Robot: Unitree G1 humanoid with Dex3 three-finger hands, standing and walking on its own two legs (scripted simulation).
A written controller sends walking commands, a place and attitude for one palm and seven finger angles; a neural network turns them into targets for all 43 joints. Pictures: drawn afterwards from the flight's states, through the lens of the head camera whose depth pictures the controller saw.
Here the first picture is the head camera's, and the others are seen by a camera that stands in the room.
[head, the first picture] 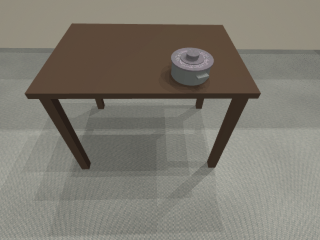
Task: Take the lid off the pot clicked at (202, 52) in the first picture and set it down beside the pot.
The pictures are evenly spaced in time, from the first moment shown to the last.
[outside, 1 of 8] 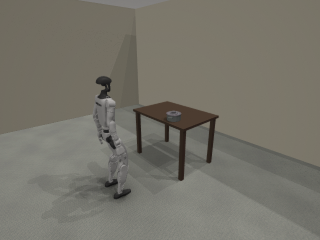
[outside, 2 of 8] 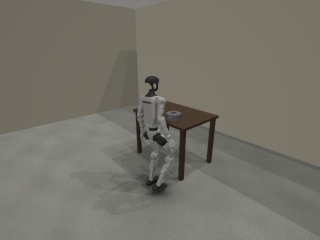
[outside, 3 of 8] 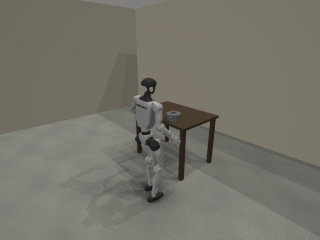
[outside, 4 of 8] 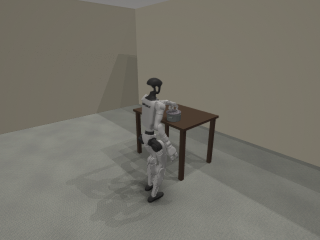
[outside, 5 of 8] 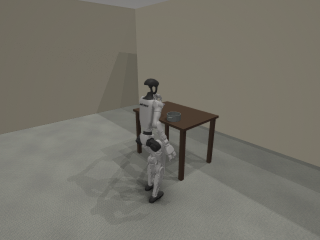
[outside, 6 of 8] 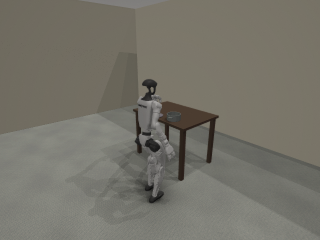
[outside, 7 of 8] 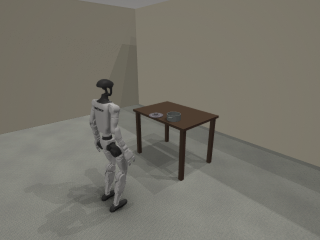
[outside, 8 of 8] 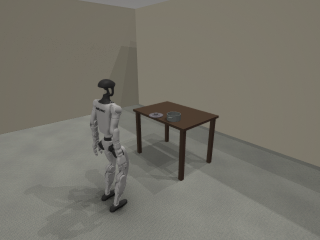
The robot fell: no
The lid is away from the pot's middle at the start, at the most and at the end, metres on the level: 0.00 0.26 0.26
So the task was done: yes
